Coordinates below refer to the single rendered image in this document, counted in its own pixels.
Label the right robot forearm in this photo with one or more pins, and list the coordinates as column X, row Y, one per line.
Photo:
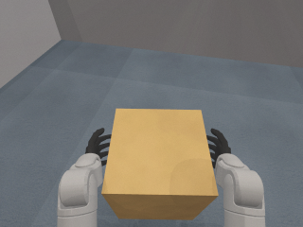
column 243, row 192

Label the robot left hand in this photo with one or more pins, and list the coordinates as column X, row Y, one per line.
column 95, row 147

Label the robot right hand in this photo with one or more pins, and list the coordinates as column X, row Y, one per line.
column 221, row 145

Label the left robot forearm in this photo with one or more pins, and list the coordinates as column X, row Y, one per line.
column 78, row 193

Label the carton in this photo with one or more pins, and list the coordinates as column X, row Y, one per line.
column 159, row 165

